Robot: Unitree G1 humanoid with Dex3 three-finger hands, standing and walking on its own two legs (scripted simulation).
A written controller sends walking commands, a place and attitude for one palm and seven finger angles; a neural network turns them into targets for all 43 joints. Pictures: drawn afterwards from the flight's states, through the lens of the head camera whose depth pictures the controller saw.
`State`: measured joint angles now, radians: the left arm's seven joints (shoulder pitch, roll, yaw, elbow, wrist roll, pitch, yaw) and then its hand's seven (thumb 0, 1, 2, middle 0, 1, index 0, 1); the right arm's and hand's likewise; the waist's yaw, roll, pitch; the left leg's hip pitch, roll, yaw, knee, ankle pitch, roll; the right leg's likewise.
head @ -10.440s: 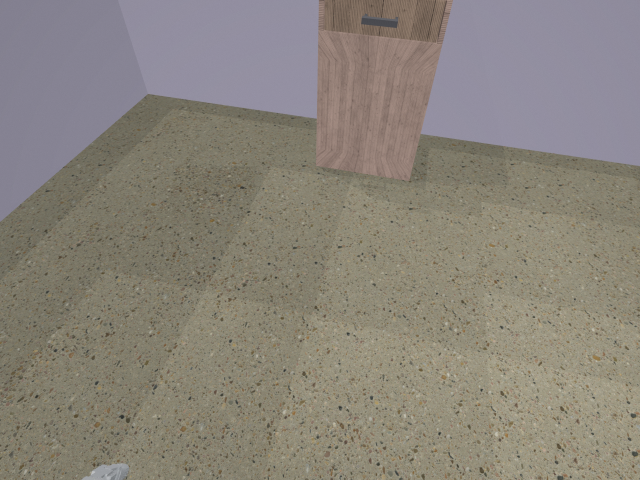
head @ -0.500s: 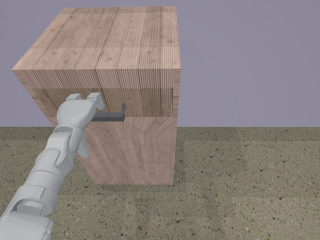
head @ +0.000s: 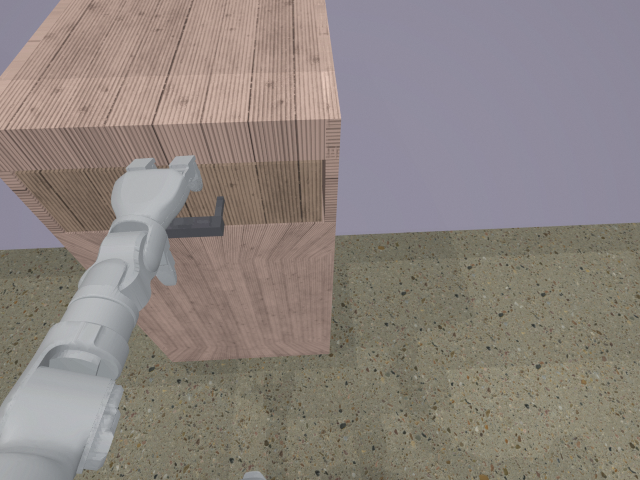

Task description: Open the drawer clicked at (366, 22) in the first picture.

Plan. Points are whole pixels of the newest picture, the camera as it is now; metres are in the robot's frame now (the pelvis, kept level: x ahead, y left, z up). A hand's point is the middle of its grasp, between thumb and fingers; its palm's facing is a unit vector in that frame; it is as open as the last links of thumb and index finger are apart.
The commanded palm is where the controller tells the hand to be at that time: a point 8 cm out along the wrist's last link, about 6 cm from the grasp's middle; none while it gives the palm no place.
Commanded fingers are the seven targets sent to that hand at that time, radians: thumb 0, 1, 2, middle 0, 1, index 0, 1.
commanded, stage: move the hooked fingers above the handle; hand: left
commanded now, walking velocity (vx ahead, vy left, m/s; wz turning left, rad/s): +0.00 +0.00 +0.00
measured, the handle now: (180, 216) +0.50 +0.21 +0.00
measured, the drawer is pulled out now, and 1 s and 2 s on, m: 0.00 0.00 0.00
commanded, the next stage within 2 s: lower the fingers behind the handle in 0.70 s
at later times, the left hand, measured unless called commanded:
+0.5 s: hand (167, 221) +0.45 +0.20 +0.06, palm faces -0.05 -0.03 -1.00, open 13.8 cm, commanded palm +0.43 +0.21 +0.12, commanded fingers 0.00 -0.50 0.30 -0.30 -1.20 -0.30 -1.20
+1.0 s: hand (165, 227) +0.45 +0.21 +0.04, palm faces -0.08 -0.04 -1.00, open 13.8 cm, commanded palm +0.43 +0.21 +0.10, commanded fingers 0.00 -0.50 0.30 -0.30 -1.20 -0.30 -1.20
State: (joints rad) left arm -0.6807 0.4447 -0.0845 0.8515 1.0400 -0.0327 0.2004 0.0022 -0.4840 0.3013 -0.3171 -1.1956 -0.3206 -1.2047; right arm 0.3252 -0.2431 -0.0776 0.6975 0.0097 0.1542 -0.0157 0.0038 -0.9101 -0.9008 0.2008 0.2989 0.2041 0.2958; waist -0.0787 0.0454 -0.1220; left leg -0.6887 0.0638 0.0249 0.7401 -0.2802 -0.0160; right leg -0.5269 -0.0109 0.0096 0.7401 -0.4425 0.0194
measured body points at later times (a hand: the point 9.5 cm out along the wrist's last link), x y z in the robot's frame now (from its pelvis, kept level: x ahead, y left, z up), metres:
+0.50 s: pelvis +0.00 -0.01 +0.00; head +0.05 -0.02 +0.45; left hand +0.44 +0.20 +0.11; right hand +0.05 -0.28 -0.13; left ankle +0.04 +0.13 -0.71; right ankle -0.05 -0.14 -0.71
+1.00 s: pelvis +0.00 +0.00 +0.00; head +0.06 -0.01 +0.45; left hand +0.45 +0.21 +0.10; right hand +0.04 -0.27 -0.13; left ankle +0.04 +0.13 -0.71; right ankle -0.05 -0.14 -0.71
